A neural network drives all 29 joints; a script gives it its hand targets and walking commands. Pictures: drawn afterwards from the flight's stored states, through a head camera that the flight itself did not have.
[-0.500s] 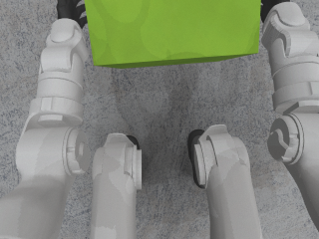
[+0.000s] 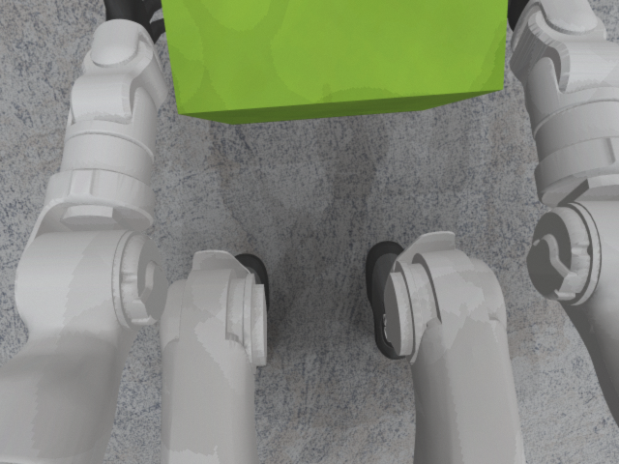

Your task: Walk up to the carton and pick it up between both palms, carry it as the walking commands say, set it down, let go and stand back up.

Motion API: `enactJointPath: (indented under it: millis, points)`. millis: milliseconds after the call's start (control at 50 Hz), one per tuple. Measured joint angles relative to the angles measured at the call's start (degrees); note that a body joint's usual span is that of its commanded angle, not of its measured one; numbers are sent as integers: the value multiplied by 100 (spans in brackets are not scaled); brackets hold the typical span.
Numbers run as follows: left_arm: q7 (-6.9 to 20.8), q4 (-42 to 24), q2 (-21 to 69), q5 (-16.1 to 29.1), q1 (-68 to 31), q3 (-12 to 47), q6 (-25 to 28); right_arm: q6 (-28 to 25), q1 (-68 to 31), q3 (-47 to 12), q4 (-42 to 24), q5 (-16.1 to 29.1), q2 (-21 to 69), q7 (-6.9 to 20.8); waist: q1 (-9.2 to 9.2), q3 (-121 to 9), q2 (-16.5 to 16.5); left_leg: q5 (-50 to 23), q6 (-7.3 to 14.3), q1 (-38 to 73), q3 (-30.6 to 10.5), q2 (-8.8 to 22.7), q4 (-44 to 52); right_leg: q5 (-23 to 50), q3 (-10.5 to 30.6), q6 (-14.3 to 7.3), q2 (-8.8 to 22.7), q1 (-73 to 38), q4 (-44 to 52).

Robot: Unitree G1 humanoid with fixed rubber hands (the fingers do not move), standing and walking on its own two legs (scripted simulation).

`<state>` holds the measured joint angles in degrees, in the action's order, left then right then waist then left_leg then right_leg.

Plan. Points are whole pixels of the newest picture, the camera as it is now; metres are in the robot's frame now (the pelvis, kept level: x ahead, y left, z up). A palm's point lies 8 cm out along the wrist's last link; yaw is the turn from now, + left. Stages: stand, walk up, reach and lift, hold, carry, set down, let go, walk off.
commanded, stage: set down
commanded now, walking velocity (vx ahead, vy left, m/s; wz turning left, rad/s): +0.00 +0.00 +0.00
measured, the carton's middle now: (327, 29) +0.55 -0.04 -0.24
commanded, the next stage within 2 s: none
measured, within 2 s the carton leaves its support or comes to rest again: rests again in 0.10 s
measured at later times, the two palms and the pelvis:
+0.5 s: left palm (143, 28) +0.55 +0.15 -0.18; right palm (530, 4) +0.53 -0.24 -0.17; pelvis +0.00 +0.00 -0.01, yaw +0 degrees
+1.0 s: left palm (145, 29) +0.55 +0.15 -0.18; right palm (529, 5) +0.53 -0.24 -0.17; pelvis -0.01 +0.00 -0.01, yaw -1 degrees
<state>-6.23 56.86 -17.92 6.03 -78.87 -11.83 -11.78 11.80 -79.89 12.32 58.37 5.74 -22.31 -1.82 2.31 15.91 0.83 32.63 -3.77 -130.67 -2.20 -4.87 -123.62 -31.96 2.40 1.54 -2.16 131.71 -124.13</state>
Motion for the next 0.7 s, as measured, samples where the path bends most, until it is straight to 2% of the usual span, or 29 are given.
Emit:
enactJointPath:
  millis: [340,700]
  points:
    - [-51,264,-59,177,-151,189,127,-140,-144,-297,346,288,-138,-26,5,219,-25,72,43,22,39,86,-205,-52,-52,-63,78,-9,-195]
    - [105,451,-144,77,-389,67,252,-232,-466,-344,669,296,-229,87,13,527,-31,9,69,85,51,154,-296,29,-114,-131,154,-66,-270]
